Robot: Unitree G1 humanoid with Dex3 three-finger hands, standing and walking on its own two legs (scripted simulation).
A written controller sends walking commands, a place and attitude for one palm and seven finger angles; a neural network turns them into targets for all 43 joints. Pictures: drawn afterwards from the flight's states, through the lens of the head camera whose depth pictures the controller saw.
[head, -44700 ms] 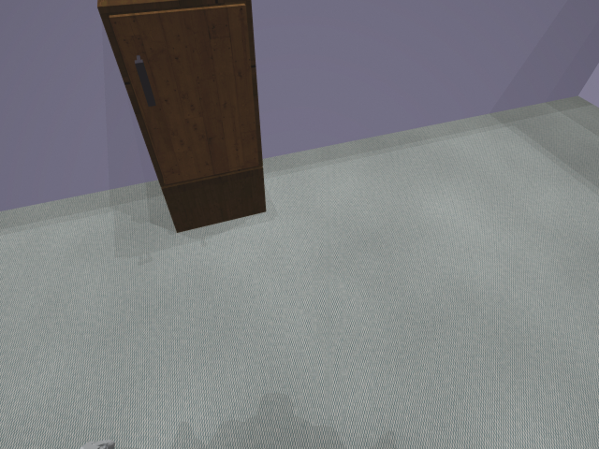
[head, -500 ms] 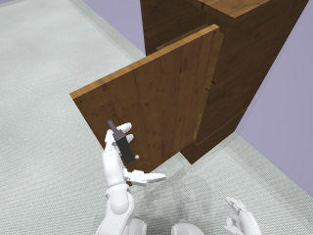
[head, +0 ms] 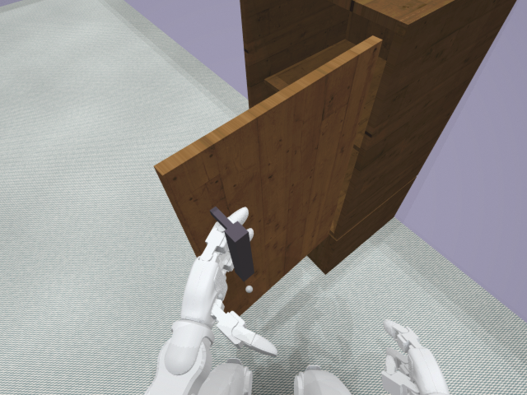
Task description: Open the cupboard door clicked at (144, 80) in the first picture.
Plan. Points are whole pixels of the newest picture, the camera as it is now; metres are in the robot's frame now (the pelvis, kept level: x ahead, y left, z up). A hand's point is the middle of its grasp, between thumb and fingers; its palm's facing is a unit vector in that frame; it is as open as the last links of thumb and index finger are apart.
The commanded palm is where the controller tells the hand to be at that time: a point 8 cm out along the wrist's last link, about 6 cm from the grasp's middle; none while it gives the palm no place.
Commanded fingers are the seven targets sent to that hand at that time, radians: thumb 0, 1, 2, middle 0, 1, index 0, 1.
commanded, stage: slide the hand sideways off the handle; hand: left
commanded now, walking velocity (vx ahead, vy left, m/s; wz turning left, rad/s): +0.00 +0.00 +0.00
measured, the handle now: (232, 244) +0.33 +0.06 +0.05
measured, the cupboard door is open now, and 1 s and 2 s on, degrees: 94 93 93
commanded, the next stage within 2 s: draw the hand back to the body in 0.92 s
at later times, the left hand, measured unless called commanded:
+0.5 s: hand (221, 316) +0.23 +0.07 +0.04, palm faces -0.13 -0.99 +0.03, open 16.1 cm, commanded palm +0.20 +0.13 +0.04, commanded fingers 0.00 -0.50 0.30 -0.15 -0.30 -0.15 -0.30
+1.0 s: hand (178, 335) +0.20 +0.12 +0.04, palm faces -0.06 -1.00 +0.00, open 16.2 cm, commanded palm +0.18 +0.17 +0.04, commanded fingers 0.00 -0.50 0.30 -0.15 -0.30 -0.15 -0.30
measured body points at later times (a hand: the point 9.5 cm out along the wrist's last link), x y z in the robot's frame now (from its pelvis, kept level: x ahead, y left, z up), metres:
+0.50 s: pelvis +0.01 +0.02 -0.01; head +0.08 +0.01 +0.44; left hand +0.23 +0.12 +0.05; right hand +0.20 -0.19 -0.09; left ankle +0.03 +0.09 -0.64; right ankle +0.01 -0.06 -0.64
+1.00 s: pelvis +0.01 +0.00 -0.01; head +0.08 +0.00 +0.43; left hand +0.20 +0.17 +0.04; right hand +0.20 -0.23 -0.09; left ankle +0.03 +0.09 -0.64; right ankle +0.01 -0.06 -0.64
